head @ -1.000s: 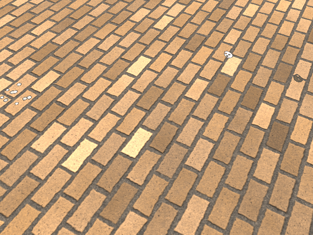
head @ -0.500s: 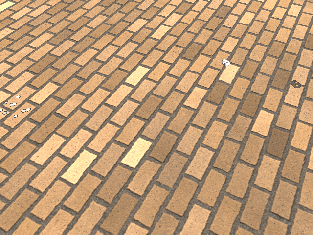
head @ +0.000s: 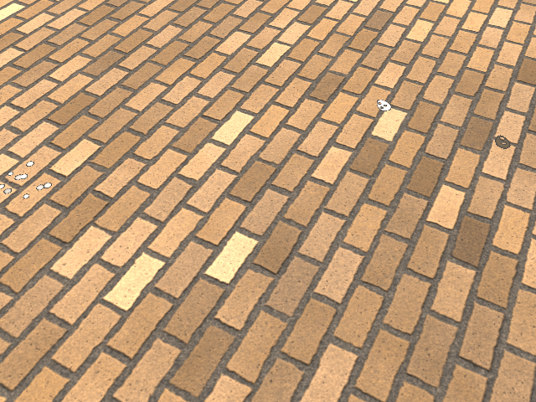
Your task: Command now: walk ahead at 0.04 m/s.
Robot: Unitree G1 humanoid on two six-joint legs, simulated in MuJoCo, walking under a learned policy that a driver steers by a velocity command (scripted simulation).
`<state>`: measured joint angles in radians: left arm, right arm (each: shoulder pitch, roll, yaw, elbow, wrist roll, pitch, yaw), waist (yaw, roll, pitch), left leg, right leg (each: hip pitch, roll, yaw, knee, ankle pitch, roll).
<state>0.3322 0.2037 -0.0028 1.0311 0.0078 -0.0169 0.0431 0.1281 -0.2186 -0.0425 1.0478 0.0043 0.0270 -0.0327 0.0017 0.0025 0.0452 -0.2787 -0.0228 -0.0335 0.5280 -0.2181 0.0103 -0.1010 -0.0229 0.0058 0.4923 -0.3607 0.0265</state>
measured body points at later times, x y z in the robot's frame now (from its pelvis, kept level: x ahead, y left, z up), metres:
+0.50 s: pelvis +0.13 +0.02 +0.01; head +0.14 +0.02 +0.46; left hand +0.25 +0.28 -0.12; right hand +0.06 -0.22 -0.14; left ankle +0.05 +0.11 -0.73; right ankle +0.18 -0.14 -0.66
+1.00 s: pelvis +0.40 -0.09 +0.01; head +0.42 -0.11 +0.46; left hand +0.54 +0.16 -0.10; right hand +0.48 -0.40 -0.09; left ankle +0.58 +0.07 -0.66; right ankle +0.38 -0.14 -0.73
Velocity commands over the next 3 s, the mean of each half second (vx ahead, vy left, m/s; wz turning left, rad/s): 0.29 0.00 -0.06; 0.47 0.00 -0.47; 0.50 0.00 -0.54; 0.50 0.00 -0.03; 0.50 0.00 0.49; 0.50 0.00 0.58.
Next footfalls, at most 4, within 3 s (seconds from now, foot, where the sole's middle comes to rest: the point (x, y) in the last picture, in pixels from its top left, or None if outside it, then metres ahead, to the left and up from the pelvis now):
0.74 right None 0.42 -0.15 -0.77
1.24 left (305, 310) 0.76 -0.07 -0.77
1.74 right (436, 288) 0.83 -0.44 -0.77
2.30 left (400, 191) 1.21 -0.41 -0.77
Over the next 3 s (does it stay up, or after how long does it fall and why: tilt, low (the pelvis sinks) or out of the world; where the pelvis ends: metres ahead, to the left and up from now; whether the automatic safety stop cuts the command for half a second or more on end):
stays up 1.38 -0.57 0.01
